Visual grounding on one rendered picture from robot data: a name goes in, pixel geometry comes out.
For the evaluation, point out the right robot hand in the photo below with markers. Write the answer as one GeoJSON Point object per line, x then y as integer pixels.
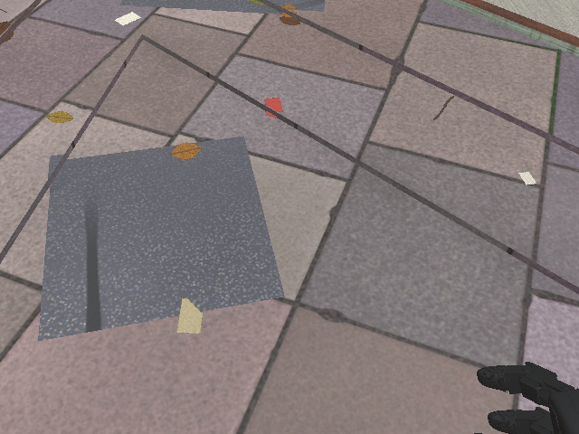
{"type": "Point", "coordinates": [540, 386]}

